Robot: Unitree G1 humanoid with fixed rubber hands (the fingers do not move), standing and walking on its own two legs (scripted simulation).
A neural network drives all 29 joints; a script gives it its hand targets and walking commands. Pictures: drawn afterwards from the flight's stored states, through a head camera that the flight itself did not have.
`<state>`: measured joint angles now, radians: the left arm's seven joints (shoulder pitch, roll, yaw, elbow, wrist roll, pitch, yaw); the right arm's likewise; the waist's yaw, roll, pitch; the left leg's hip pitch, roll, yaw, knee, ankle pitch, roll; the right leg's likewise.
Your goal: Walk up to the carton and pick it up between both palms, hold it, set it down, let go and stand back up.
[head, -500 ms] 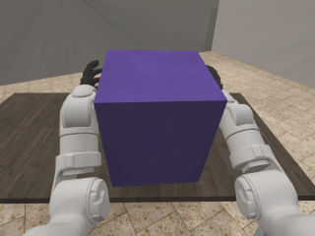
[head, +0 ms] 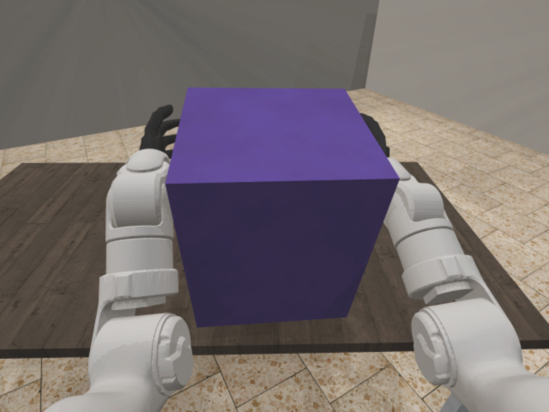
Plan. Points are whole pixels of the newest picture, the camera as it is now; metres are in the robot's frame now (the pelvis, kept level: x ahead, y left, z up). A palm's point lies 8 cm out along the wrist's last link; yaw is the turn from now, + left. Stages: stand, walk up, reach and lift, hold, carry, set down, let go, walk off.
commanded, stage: hold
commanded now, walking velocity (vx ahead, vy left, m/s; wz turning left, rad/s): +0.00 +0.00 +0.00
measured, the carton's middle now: (271, 207) +0.32 +0.00 +0.22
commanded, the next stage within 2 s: none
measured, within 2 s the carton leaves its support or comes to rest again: neither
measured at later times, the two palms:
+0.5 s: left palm (155, 157) +0.36 +0.14 +0.28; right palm (373, 166) +0.36 -0.16 +0.25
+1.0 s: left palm (159, 156) +0.37 +0.14 +0.28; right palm (376, 166) +0.36 -0.16 +0.25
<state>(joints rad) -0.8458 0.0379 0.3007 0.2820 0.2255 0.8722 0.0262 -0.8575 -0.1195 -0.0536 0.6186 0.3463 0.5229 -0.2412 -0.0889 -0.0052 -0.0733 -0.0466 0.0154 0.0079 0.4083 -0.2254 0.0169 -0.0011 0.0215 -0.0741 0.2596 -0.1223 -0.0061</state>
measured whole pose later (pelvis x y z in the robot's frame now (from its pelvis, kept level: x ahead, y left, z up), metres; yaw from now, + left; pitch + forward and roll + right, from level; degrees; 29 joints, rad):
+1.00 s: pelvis +0.00 +0.00 +0.00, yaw +0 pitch -8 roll -2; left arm -0.86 0.04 0.30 0.29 0.22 0.86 0.02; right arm -0.86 -0.12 -0.06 0.61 0.34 0.52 -0.24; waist -0.09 0.00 -0.07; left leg -0.05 0.02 0.01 0.40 -0.22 0.01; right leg -0.01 0.02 -0.07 0.27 -0.12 -0.01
